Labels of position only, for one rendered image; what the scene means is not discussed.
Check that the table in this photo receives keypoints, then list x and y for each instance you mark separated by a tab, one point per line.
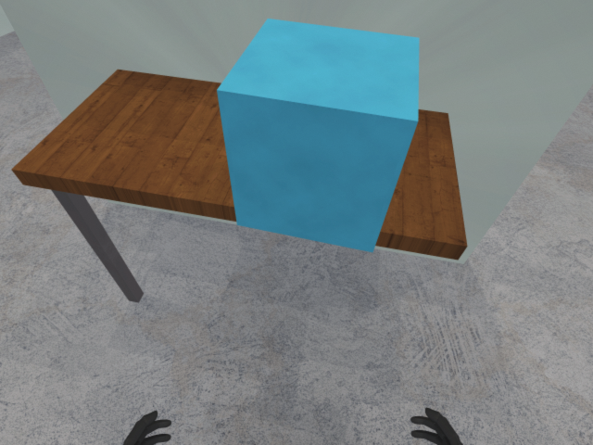
157	141

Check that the carton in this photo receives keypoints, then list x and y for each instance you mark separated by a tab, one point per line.
317	122

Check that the robot right hand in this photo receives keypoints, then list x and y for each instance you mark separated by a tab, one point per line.
446	435

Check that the robot left hand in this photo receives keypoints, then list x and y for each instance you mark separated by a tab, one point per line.
144	426

